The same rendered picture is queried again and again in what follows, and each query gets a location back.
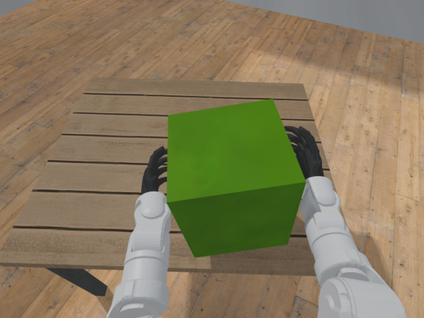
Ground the table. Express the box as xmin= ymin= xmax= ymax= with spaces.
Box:
xmin=0 ymin=78 xmax=347 ymax=296

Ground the robot right forearm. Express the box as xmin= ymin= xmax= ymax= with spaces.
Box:
xmin=299 ymin=176 xmax=407 ymax=318

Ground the carton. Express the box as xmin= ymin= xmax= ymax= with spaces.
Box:
xmin=166 ymin=99 xmax=306 ymax=258

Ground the robot left hand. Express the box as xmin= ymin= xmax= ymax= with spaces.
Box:
xmin=141 ymin=146 xmax=168 ymax=195

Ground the right robot upper arm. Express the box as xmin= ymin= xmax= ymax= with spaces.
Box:
xmin=317 ymin=276 xmax=406 ymax=318

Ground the robot left forearm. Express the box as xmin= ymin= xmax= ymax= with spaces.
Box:
xmin=106 ymin=191 xmax=171 ymax=318

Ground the robot right hand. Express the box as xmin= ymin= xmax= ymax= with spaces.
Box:
xmin=284 ymin=126 xmax=324 ymax=179

